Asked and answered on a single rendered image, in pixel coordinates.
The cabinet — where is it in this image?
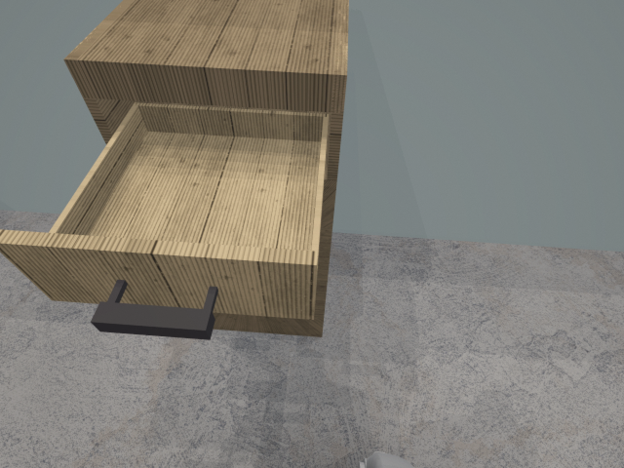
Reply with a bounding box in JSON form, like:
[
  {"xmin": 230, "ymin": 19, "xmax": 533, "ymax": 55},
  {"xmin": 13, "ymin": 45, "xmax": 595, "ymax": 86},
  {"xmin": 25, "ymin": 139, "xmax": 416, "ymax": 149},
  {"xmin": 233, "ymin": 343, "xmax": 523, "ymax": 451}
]
[{"xmin": 64, "ymin": 0, "xmax": 349, "ymax": 337}]

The handle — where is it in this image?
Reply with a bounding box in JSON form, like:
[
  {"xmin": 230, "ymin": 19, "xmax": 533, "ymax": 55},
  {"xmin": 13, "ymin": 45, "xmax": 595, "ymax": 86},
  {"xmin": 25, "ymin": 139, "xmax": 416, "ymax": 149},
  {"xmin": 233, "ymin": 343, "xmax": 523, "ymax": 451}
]
[{"xmin": 91, "ymin": 280, "xmax": 218, "ymax": 340}]

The drawer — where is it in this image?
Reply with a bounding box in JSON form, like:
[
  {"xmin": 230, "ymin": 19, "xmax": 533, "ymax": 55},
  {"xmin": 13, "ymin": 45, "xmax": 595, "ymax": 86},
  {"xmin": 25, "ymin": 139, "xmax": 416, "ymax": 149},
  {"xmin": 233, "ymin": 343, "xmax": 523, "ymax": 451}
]
[{"xmin": 0, "ymin": 102, "xmax": 329, "ymax": 320}]

